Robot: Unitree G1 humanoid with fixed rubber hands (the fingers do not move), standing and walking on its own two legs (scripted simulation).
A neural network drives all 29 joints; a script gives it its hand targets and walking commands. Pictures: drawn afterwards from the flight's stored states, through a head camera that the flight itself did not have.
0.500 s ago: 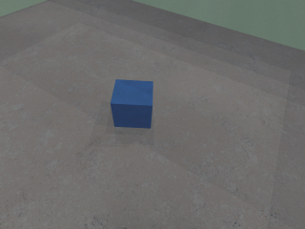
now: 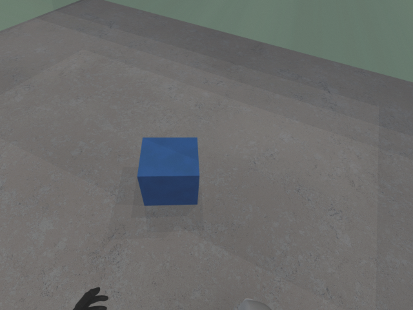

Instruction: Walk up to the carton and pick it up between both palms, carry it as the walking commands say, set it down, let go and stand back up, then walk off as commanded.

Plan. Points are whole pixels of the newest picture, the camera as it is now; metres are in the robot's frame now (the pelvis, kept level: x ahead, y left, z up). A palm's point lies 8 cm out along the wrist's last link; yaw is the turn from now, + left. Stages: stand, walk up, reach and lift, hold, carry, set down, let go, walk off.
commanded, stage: walk up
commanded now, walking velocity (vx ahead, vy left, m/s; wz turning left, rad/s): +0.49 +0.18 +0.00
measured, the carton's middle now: (170, 171) +0.89 +0.12 -0.63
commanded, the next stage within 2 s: none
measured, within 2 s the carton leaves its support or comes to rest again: neither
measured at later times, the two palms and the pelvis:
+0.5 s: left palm (72, 247) +0.30 +0.31 -0.16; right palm (285, 257) +0.26 -0.20 -0.12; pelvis +0.23 +0.06 -0.01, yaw +0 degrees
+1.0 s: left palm (82, 196) +0.43 +0.31 -0.13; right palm (268, 200) +0.43 -0.20 -0.14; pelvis +0.37 +0.05 -0.01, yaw +1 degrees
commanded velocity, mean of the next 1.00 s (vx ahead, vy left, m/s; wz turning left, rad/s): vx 0.36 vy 0.16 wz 0.00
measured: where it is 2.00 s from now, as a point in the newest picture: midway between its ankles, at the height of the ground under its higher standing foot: (180, 288)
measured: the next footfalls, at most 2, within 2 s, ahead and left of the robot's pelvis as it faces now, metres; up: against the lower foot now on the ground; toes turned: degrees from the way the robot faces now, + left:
right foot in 0.08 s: +0.15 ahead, -0.15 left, +0.00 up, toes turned -11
left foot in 0.36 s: +0.31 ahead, +0.16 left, +0.00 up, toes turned +7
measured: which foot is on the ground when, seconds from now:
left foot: down 0.00-0.06, up 0.08-0.34, down 0.36-0.82, up 0.84-1.00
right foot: up 0.00-0.06, down 0.08-0.38, up 0.40-0.80, down 0.82-1.00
